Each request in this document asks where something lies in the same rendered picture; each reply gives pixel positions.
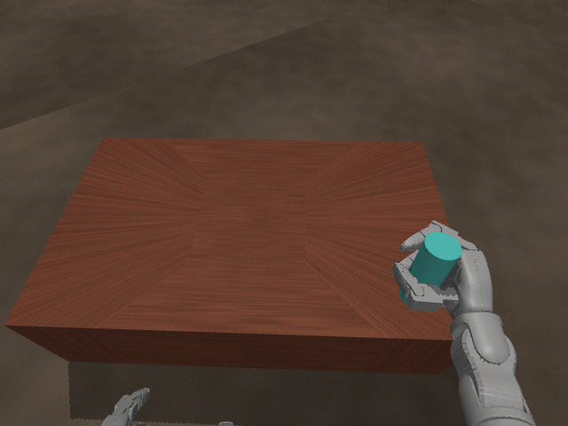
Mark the can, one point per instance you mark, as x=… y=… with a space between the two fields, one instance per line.
x=435 y=259

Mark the right robot hand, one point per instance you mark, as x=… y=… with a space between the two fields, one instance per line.
x=467 y=287

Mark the right robot arm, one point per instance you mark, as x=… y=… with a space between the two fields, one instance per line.
x=485 y=360

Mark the left robot hand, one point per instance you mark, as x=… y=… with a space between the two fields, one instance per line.
x=126 y=409

